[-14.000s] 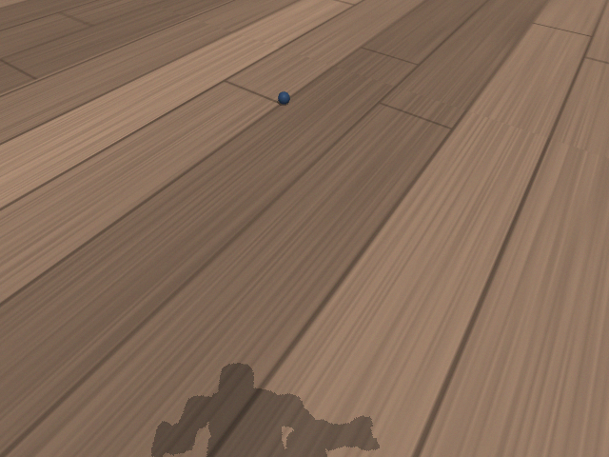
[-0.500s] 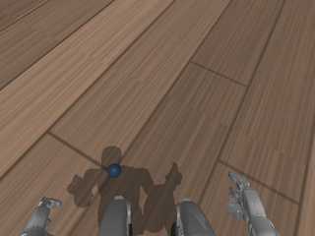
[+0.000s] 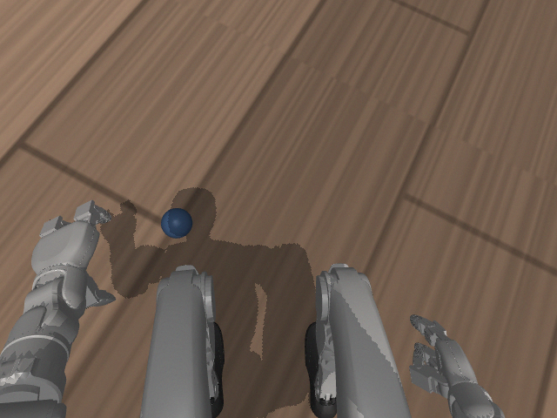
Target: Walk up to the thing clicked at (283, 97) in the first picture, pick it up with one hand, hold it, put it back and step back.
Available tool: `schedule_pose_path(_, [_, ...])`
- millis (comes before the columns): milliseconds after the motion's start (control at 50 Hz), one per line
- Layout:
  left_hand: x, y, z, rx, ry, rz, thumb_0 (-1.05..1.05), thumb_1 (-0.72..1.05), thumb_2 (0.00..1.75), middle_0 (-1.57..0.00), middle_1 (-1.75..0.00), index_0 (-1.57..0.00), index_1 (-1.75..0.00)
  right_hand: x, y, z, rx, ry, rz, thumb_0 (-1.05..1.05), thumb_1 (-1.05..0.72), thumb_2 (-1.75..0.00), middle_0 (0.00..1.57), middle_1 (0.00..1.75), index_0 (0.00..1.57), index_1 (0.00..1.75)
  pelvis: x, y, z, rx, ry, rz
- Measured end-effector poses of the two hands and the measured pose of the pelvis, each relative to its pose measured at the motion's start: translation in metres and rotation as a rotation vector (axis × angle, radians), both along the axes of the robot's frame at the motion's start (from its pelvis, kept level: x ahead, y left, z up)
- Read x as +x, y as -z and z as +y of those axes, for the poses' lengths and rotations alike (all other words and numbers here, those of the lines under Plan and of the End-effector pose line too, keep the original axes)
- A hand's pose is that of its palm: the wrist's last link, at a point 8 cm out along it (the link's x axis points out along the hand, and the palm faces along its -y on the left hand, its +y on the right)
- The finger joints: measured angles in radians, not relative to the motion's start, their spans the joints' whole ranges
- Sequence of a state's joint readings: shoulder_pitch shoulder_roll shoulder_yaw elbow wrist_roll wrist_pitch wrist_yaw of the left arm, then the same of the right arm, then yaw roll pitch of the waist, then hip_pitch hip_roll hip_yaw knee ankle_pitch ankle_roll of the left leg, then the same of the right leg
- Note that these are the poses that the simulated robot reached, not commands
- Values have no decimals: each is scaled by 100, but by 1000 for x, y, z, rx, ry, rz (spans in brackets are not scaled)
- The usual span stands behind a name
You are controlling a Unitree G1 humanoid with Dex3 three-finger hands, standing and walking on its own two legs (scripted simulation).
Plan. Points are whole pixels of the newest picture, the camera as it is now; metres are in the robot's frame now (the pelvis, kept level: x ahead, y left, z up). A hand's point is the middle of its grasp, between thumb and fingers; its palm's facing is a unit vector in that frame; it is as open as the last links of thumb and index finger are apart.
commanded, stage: rise first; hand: left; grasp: from above
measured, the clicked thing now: (176, 223) +0.46 +0.23 -0.42
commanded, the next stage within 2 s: none
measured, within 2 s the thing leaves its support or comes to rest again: neither
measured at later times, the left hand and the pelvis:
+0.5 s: hand (120, 240) +0.38 +0.29 -0.24, palm faces -0.46 -0.09 -0.88, open 14.2 cm; pelvis -0.02 +0.01 -0.08, yaw -2 degrees
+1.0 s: hand (132, 231) +0.41 +0.28 -0.28, palm faces -0.45 -0.04 -0.89, open 14.0 cm; pelvis -0.01 +0.00 -0.11, yaw -3 degrees
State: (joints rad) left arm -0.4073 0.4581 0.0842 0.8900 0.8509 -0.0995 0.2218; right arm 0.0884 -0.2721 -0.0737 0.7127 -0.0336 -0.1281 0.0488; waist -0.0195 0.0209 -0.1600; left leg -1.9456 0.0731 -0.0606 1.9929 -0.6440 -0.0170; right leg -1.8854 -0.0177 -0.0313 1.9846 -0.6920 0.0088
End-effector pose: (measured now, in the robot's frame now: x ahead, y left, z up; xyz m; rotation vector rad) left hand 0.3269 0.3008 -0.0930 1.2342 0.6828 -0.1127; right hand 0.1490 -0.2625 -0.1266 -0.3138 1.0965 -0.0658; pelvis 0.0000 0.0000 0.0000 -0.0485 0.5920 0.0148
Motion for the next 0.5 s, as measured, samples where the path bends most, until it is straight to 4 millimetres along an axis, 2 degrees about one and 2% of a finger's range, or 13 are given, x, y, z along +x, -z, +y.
schedule_pose_path(120, [17,25,-4,48,88,-5,0,-54,103,-8,-104,-8,-105,-40,24,-2,-16,37,80,1,-90,-90,20,30,20,30,-11,26,1,-9,7,-11])
schedule_pose_path(240, [33,46,-6,90,168,-23,0,-55,105,-9,-101,-8,-103,-68,37,-7,-47,54,138,1,-90,-90,20,30,20,30,-17,47,3,-21,10,-22])
schedule_pose_path(360, [47,66,-8,125,225,-34,0,-55,105,-9,-100,-7,-101,-82,46,-11,-75,61,178,1,-90,-90,20,30,20,30,-19,63,5,-32,13,-25])
schedule_pose_path(500, [59,86,-12,156,273,-40,0,-54,104,-9,-99,-8,-100,-86,60,-10,-82,56,207,1,-90,-90,20,30,20,30,-17,79,6,-38,17,-22])
